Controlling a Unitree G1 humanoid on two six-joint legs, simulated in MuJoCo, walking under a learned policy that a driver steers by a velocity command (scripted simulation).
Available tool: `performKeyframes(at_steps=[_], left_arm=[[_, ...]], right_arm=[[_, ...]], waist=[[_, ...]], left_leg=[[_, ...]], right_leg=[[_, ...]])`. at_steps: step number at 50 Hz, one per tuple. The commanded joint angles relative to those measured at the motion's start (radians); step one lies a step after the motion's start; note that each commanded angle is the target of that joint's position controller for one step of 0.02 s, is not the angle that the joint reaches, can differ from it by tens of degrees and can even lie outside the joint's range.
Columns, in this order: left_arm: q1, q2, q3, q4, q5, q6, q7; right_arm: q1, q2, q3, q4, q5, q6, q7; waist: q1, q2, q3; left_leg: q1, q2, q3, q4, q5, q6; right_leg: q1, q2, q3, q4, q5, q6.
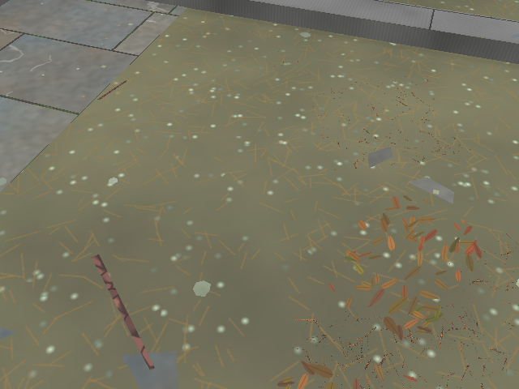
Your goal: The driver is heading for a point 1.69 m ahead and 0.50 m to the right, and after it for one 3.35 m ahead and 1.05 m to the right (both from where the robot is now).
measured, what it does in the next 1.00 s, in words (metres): walks ahead: right foot, then left foot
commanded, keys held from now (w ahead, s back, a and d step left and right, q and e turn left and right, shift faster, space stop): w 0.68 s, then w+e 0.32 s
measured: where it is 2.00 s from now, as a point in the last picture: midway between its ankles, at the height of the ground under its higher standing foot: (329, 256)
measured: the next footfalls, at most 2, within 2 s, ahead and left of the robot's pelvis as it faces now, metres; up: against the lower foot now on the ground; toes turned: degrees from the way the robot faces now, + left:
right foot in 0.16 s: +0.11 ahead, -0.12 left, +0.00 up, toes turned -2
left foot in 0.64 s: +0.46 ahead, +0.04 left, +0.00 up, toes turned +3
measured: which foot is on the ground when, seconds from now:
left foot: down 0.00-0.16, up 0.18-0.62, down 0.64-1.00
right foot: up 0.00-0.14, down 0.16-0.64, up 0.66-1.00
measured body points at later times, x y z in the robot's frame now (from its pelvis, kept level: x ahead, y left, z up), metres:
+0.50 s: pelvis +0.19 -0.05 +0.00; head +0.21 -0.06 +0.45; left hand +0.12 +0.19 -0.14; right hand +0.34 -0.29 -0.13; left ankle +0.33 +0.08 -0.69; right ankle +0.07 -0.12 -0.74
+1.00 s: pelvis +0.47 -0.01 +0.00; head +0.49 -0.01 +0.45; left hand +0.61 +0.22 -0.14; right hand +0.41 -0.25 -0.14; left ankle +0.42 +0.04 -0.74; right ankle +0.59 -0.18 -0.67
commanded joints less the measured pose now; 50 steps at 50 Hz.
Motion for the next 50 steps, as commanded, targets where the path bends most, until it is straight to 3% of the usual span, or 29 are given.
performKeyframes(at_steps=[1, 3, 5, 7, 8, 9, 10, 11, 12, 13, 15, 18, 22, 26, 29, 31, 32, 33, 34, 35, 36, 37, 39, 41, 44, 50], left_arm=[[-0.105, 0.086, 0.024, -0.087, 0.005, -0.032, -0.008], [-0.112, 0.089, 0.028, -0.09, 0.0, -0.052, -0.015], [-0.087, 0.08, 0.029, -0.084, -0.008, -0.063, -0.017], [0.061, 0.068, 0.036, -0.026, -0.01, -0.069, -0.011], [0.176, 0.106, 0.051, 0.014, -0.006, -0.078, 0.0], [0.296, 0.219, 0.077, 0.028, 0.005, -0.085, 0.011], [0.328, 0.232, 0.079, 0.055, -0.002, -0.077, 0.004], [0.217, 0.176, 0.064, 0.026, -0.003, -0.074, 0.001], [0.131, 0.137, 0.054, -0.002, -0.005, -0.079, -0.003], [0.092, 0.119, 0.047, -0.012, -0.007, -0.086, -0.002], [0.108, 0.092, 0.035, 0.005, -0.011, -0.102, 0.002], [0.191, 0.084, 0.029, 0.052, -0.02, -0.111, 0.003], [0.224, 0.067, 0.018, 0.083, -0.017, -0.109, 0.008], [0.239, 0.075, 0.017, 0.109, -0.014, -0.112, 0.014], [0.198, 0.09, 0.021, 0.118, -0.014, -0.113, 0.019], [0.163, 0.107, 0.027, 0.117, -0.008, -0.106, 0.023], [0.153, 0.109, 0.028, 0.114, -0.011, -0.1, 0.023], [0.182, 0.065, 0.016, 0.09, -0.014, -0.099, 0.019], [0.307, -0.034, 0.004, 0.089, -0.039, -0.095, 0.006], [0.218, 0.067, 0.028, 0.087, -0.019, -0.09, 0.012], [0.132, 0.075, 0.033, 0.06, -0.019, -0.095, 0.008], [0.096, 0.056, 0.031, 0.057, -0.02, -0.098, 0.005], [0.116, 0.024, 0.03, 0.07, 0.0, -0.073, -0.006], [0.112, 0.002, 0.031, 0.068, 0.001, -0.051, -0.017], [0.002, 0.002, 0.033, 0.028, -0.002, -0.034, -0.027], [-0.216, -0.021, 0.018, -0.053, -0.01, -0.044, -0.039]], right_arm=[[0.054, -0.179, -0.054, -0.01, -0.008, -0.021, -0.002], [0.052, -0.177, -0.061, -0.001, -0.003, -0.041, 0.001], [0.033, -0.181, -0.067, 0.004, 0.001, -0.054, 0.005], [-0.007, -0.175, -0.068, 0.002, 0.009, -0.058, 0.009], [-0.013, -0.14, -0.058, -0.004, 0.0, -0.065, 0.011], [-0.036, -0.046, -0.03, -0.045, 0.007, -0.073, 0.021], [-0.056, -0.11, -0.045, -0.058, -0.011, -0.072, 0.022], [-0.051, -0.134, -0.052, -0.046, -0.02, -0.069, 0.027], [-0.037, -0.119, -0.048, -0.029, -0.014, -0.073, 0.039], [-0.026, -0.107, -0.046, -0.017, -0.011, -0.075, 0.047], [-0.025, -0.097, -0.042, -0.003, -0.026, -0.067, 0.055], [-0.09, -0.083, -0.037, -0.022, -0.025, -0.054, 0.059], [-0.255, -0.057, -0.023, -0.084, -0.019, -0.05, 0.059], [-0.349, -0.043, -0.011, -0.125, -0.008, -0.054, 0.056], [-0.294, -0.07, -0.023, -0.122, -0.008, -0.06, 0.043], [-0.084, -0.108, -0.045, -0.055, -0.008, -0.071, 0.027], [0.081, -0.131, -0.061, -0.001, -0.016, -0.079, 0.016], [0.239, -0.212, -0.084, 0.026, -0.04, -0.084, 0.005], [0.225, -0.267, -0.096, 0.022, -0.046, -0.078, 0.011], [0.124, -0.217, -0.093, 0.009, -0.003, -0.071, 0.02], [0.019, -0.148, -0.075, -0.012, 0.004, -0.076, 0.022], [-0.021, -0.096, -0.063, -0.011, -0.001, -0.088, 0.025], [-0.018, -0.043, -0.046, 0.014, -0.003, -0.106, 0.017], [0.034, -0.051, -0.045, 0.038, -0.001, -0.126, 0.014], [0.082, -0.077, -0.05, 0.054, 0.0, -0.135, 0.01], [0.163, -0.064, -0.039, 0.076, 0.003, -0.131, -0.002]], waist=[[-0.049, 0.139, 0.191], [-0.043, 0.115, 0.159], [-0.02, 0.115, 0.127], [0.058, 0.069, 0.098], [0.102, -0.01, 0.056], [0.145, -0.266, 0.001], [0.125, -0.255, 0.043], [0.056, -0.105, 0.114], [0.02, -0.052, 0.136], [-0.002, -0.044, 0.128], [-0.005, -0.058, 0.097], [0.003, -0.058, 0.091], [0.028, -0.061, 0.132], [0.041, -0.078, 0.151], [-0.008, -0.076, 0.121], [-0.096, -0.079, 0.004], [-0.164, -0.054, -0.08], [-0.193, 0.056, -0.199], [-0.102, 0.257, -0.276], [-0.094, 0.102, -0.18], [-0.06, 0.063, -0.039], [-0.038, 0.021, 0.024], [0.012, 0.046, 0.048], [0.024, 0.051, 0.051], [0.016, 0.051, 0.09], [-0.03, 0.057, 0.121]], left_leg=[[-0.036, 0.329, -0.387, -0.313, -0.388, 0.193], [0.027, 0.303, -0.318, -0.284, -0.249, 0.187], [-0.012, 0.271, -0.244, -0.25, -0.153, 0.166], [-0.187, 0.21, -0.156, -0.136, -0.102, 0.125], [-0.306, 0.156, -0.093, 0.017, -0.063, 0.095], [-0.485, 0.019, 0.056, 0.362, -0.135, 0.036], [-0.594, -0.022, 0.04, 0.552, -0.255, 0.042], [-0.61, 0.053, -0.017, 0.65, -0.182, 0.059], [-0.591, 0.09, -0.02, 0.656, -0.085, 0.06], [-0.566, 0.116, -0.007, 0.639, -0.017, 0.051], [-0.542, 0.13, 0.033, 0.634, 0.069, 0.022], [-0.603, 0.135, 0.077, 0.623, 0.118, -0.013], [-0.623, 0.119, 0.129, 0.448, 0.187, -0.043], [-0.512, 0.084, 0.163, 0.233, 0.253, -0.017], [-0.395, 0.051, 0.163, 0.168, 0.22, 0.039], [-0.187, -0.002, 0.164, 0.135, 0.157, 0.078], [0.022, 0.013, 0.144, 0.08, 0.177, 0.102], [0.254, 0.244, -0.115, 0.063, 0.011, 0.147], [0.434, 0.487, -0.643, -0.087, -0.083, 0.291], [0.326, 0.441, -0.637, -0.157, -0.196, 0.262], [0.167, 0.413, -0.456, -0.186, -0.175, 0.226], [0.048, 0.37, -0.34, -0.224, -0.05, 0.195], [-0.072, 0.303, -0.168, -0.259, 0.104, 0.134], [-0.09, 0.293, -0.087, -0.28, 0.195, 0.123], [-0.064, 0.275, 0.019, -0.312, 0.246, 0.094], [0.021, 0.234, 0.182, -0.286, 0.497, 0.036]], right_leg=[[-0.267, -0.042, 0.011, 0.153, -0.076, -0.021], [-0.253, -0.049, 0.003, 0.106, -0.061, -0.024], [-0.119, -0.032, -0.025, 0.008, -0.005, -0.029], [0.189, 0.022, -0.069, -0.148, 0.091, -0.032], [0.375, -0.024, 0.022, -0.195, 0.038, -0.041], [0.5, -0.283, 0.436, -0.392, -0.283, -0.116], [0.433, -0.4, 0.693, -0.48, -0.392, -0.187], [0.345, -0.378, 0.606, -0.46, -0.4, -0.187], [0.284, -0.329, 0.511, -0.461, -0.308, -0.166], [0.267, -0.285, 0.419, -0.474, -0.19, -0.141], [0.282, -0.227, 0.281, -0.471, 0.074, -0.121], [0.324, -0.208, 0.18, -0.448, 0.377, -0.133], [0.297, -0.176, 0.103, -0.454, 0.533, -0.142], [0.294, -0.188, 0.071, -0.458, 0.629, -0.142], [0.353, -0.219, 0.054, -0.376, 0.869, -0.127], [0.384, -0.209, 0.031, -0.129, 1.082, -0.102], [0.299, -0.176, 0.006, 0.08, 0.984, -0.085], [0.104, -0.118, -0.031, 0.391, 0.605, -0.075], [-0.246, 0.086, -0.007, 0.738, -0.195, -0.044], [-0.328, 0.025, 0.105, 0.789, -0.128, -0.069], [-0.338, -0.026, 0.097, 0.744, -0.018, -0.076], [-0.297, -0.06, 0.092, 0.69, 0.041, -0.076], [-0.201, -0.093, 0.095, 0.615, 0.074, -0.06], [-0.198, -0.096, 0.085, 0.589, 0.092, -0.048], [-0.321, -0.114, 0.066, 0.53, 0.195, -0.033], [-0.375, -0.084, -0.03, 0.235, 0.379, -0.018]])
